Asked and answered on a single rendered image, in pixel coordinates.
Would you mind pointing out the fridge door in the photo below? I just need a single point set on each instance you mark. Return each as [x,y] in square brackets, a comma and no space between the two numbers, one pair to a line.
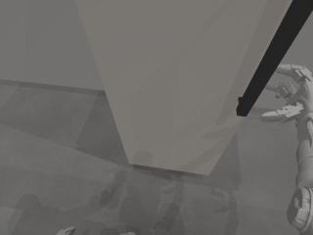
[173,72]

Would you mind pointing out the robot right hand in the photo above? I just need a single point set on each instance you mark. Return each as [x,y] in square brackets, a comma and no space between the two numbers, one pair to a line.
[303,96]

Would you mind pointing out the right robot upper arm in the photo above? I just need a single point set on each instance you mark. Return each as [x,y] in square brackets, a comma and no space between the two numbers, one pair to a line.
[300,210]

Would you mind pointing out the robot right forearm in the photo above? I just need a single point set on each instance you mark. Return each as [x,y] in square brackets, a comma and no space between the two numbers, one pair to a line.
[304,151]

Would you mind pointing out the handle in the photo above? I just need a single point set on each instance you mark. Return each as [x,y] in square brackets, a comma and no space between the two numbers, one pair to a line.
[293,21]

